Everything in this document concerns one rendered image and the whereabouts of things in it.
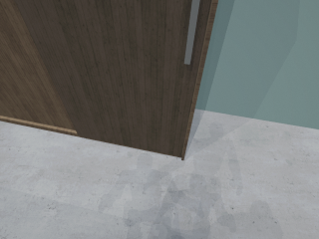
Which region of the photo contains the wardrobe door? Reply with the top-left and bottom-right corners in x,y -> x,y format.
0,0 -> 75,130
14,0 -> 212,156

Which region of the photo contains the handle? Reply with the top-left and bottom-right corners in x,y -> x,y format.
184,0 -> 200,65

